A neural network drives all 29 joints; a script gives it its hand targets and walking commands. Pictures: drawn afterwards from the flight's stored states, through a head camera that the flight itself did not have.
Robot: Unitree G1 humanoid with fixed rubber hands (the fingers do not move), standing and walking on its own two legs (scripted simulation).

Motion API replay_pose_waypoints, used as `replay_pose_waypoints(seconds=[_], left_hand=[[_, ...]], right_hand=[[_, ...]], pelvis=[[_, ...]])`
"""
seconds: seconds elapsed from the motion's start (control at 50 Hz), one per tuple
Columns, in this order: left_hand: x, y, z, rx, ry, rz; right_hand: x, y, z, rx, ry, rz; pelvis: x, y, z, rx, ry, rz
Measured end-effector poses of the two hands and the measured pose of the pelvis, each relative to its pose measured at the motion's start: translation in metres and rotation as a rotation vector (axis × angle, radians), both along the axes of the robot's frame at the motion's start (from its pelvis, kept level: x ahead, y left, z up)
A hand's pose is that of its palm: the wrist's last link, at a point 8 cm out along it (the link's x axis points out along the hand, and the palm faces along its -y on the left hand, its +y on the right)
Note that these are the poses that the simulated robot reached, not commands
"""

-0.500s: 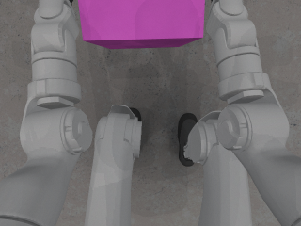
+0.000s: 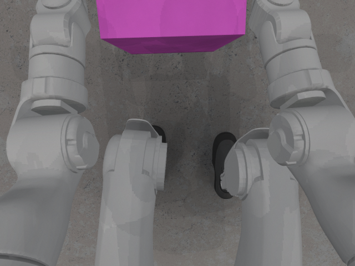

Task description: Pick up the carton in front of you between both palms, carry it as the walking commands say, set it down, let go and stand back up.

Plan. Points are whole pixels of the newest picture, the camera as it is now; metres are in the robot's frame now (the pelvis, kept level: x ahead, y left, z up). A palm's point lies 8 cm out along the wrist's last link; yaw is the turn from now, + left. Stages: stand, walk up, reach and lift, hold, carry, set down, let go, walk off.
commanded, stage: set down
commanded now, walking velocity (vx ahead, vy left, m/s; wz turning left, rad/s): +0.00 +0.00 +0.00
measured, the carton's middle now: out of the picture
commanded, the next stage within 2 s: none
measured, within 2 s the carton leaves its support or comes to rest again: neither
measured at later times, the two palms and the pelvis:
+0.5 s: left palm out of the picture +0.52 +0.24 -0.17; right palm out of the picture +0.56 -0.07 -0.18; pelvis -0.01 +0.00 -0.01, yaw +0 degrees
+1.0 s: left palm out of the picture +0.53 +0.27 -0.19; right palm out of the picture +0.57 -0.11 -0.20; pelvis +0.01 +0.00 -0.02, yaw +0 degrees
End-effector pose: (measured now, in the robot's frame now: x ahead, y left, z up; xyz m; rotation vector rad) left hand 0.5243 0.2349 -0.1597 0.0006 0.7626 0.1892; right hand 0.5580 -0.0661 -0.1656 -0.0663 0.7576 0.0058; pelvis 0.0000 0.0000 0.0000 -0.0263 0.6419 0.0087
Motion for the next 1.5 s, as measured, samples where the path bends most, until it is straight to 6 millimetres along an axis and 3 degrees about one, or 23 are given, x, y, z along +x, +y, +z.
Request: replay_pose_waypoints(seconds=[0.26,0.74,0.84,0.94,1.04,1.14,1.34,1.5], left_hand=[[-0.002,0.003,-0.008,-0.022,-0.004,-0.015],[-0.006,0.007,-0.022,-0.059,-0.024,-0.039],[-0.012,0.016,-0.040,0.004,0.029,0.012],[-0.004,0.033,-0.041,0.034,0.005,0.062],[0.005,0.041,-0.026,0.033,-0.043,0.077],[0.010,0.043,0.004,0.029,-0.108,0.082],[0.006,0.043,0.087,0.024,-0.114,0.082],[0.010,0.043,0.133,0.030,-0.121,0.077]], right_hand=[[-0.001,-0.002,-0.006,0.025,-0.005,0.030],[0.004,-0.007,-0.020,0.041,-0.013,0.096],[0.004,-0.022,-0.035,-0.018,0.010,0.058],[0.012,-0.042,-0.036,-0.041,-0.013,0.021],[0.018,-0.043,-0.023,-0.033,-0.055,0.021],[0.023,-0.031,0.006,-0.026,-0.114,0.025],[0.025,-0.024,0.092,-0.036,-0.105,-0.006],[0.028,-0.031,0.138,-0.040,-0.113,-0.012]], pelvis=[[-0.009,-0.002,-0.008,0.011,-0.069,-0.009],[-0.006,-0.007,-0.014,0.026,-0.111,-0.004],[0.001,-0.005,-0.014,0.022,-0.095,0.001],[0.006,-0.002,-0.016,0.012,-0.088,0.002],[0.008,0.000,-0.018,0.006,-0.074,0.001],[0.004,0.000,-0.010,0.004,-0.055,0.009],[-0.001,0.000,0.042,-0.008,0.040,0.027],[0.002,0.001,0.079,-0.013,0.114,0.025]])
